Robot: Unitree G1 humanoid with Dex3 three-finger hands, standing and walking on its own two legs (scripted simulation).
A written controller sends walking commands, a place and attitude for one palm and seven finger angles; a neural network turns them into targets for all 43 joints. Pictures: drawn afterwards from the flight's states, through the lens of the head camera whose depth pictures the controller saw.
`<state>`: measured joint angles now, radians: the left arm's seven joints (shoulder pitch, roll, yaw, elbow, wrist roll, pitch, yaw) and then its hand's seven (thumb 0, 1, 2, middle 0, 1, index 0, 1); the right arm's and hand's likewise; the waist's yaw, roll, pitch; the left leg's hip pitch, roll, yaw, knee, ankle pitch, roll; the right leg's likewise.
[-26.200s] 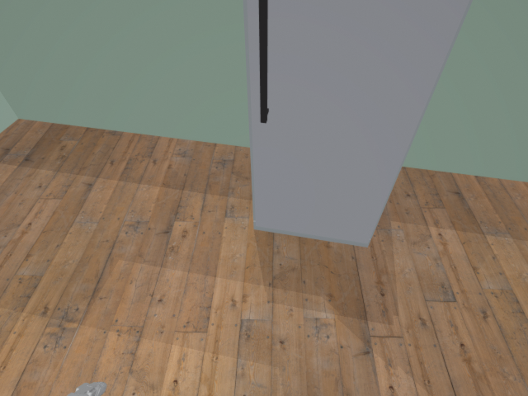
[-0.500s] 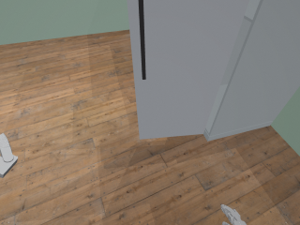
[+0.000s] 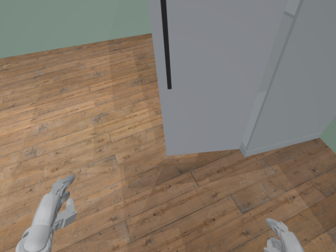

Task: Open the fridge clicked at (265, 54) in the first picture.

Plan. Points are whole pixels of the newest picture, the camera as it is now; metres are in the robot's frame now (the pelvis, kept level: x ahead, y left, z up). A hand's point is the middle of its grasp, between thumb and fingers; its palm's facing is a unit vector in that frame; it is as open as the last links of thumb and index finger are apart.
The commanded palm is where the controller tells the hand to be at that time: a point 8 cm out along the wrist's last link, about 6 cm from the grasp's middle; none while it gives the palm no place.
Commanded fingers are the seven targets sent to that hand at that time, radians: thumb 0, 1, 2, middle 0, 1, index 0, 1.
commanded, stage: let the arm hang, fingers relaxed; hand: left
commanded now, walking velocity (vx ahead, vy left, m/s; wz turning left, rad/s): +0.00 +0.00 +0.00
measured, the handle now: (166, 42) +0.80 +0.05 +0.13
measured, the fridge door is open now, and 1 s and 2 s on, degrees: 80 80 80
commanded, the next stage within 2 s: look to check the result in 0.96 s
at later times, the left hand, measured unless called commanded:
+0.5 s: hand out of the picture -0.03 +0.24 -0.16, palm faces -0.01 -0.96 -0.29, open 7.3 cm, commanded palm none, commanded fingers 0.00 0.90 0.90 -0.20 -0.30 -0.20 -0.30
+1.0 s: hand out of the picture +0.09 +0.26 -0.14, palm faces -0.05 -0.95 -0.32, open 7.3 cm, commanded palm none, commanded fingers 0.00 0.90 0.90 -0.20 -0.30 -0.20 -0.30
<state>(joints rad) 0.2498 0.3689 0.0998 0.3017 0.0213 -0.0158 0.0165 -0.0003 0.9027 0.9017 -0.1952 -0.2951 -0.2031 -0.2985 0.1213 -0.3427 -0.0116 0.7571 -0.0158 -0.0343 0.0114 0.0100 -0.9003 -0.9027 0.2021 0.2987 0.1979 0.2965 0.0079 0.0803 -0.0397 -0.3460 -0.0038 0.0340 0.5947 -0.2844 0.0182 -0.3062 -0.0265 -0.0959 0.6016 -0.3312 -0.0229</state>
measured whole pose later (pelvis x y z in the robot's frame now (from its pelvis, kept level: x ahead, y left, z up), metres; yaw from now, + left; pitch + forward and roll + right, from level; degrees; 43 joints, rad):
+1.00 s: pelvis +0.00 +0.02 +0.02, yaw -1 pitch -1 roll +0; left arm 0.09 0.32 -0.01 1.11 0.01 -0.01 -0.01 0.00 0.91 0.90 -0.20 -0.30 -0.21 -0.30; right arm 0.09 -0.34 0.00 1.11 -0.02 -0.01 0.00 0.01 -0.90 -0.90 0.20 0.30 0.20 0.30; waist -0.01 0.00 0.03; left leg -0.16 -0.03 0.05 0.32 -0.15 0.04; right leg -0.13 -0.04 -0.08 0.34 -0.19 0.01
